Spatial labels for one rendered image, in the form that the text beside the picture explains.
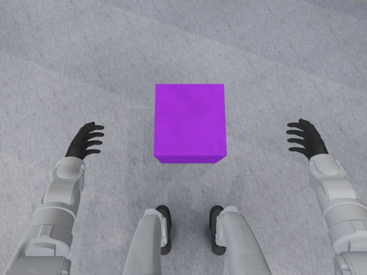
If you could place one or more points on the left robot forearm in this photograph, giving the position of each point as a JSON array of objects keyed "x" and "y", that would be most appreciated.
[{"x": 50, "y": 231}]

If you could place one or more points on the right robot forearm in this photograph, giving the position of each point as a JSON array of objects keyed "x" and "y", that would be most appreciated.
[{"x": 340, "y": 204}]

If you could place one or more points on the right robot hand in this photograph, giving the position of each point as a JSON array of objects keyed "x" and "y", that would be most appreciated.
[{"x": 312, "y": 141}]

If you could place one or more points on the carton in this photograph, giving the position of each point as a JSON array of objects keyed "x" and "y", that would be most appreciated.
[{"x": 189, "y": 123}]

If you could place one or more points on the left robot hand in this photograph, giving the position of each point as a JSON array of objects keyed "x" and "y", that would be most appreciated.
[{"x": 80, "y": 142}]

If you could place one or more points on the right robot foot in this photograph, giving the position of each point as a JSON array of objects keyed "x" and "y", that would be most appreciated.
[{"x": 215, "y": 211}]

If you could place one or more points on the right robot thigh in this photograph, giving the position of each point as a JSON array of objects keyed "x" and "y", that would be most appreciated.
[{"x": 245, "y": 256}]

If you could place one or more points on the right robot upper arm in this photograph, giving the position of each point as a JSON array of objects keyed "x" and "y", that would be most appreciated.
[{"x": 350, "y": 263}]

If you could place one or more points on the left robot upper arm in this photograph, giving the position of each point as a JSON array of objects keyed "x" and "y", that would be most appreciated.
[{"x": 41, "y": 265}]

